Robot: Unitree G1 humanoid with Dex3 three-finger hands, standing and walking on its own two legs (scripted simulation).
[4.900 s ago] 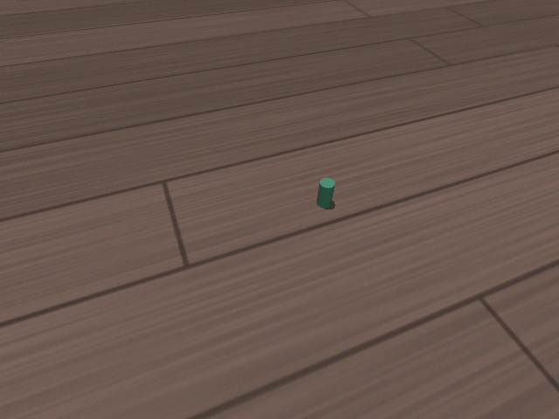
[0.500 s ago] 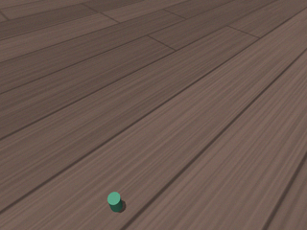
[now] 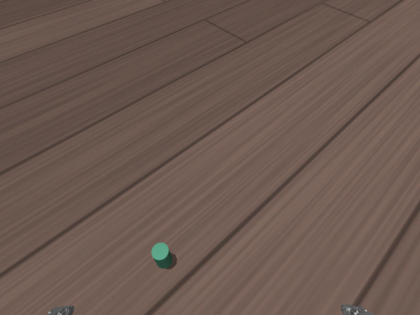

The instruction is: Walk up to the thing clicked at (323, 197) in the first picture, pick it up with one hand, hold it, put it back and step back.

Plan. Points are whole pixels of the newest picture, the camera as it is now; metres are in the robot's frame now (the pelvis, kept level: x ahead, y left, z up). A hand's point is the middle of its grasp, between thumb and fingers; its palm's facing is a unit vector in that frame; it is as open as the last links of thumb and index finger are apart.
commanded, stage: walk up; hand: left
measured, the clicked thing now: (162, 256) +0.43 +0.20 -0.71
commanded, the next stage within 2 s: none
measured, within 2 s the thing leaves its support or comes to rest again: neither
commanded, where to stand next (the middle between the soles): +0.08 +0.00 m, yaw -1 degrees
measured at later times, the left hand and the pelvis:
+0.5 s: hand out of the picture +0.08 +0.31 -0.17, palm faces -0.06 -0.95 -0.32, open 7.4 cm; pelvis +0.00 +0.04 +0.00, yaw +0 degrees
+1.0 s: hand (98, 309) +0.16 +0.24 -0.15, palm faces +0.01 -0.95 -0.32, open 7.4 cm; pelvis -0.01 +0.00 -0.03, yaw +2 degrees
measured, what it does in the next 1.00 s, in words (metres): steps on the spot: left foot, then right foot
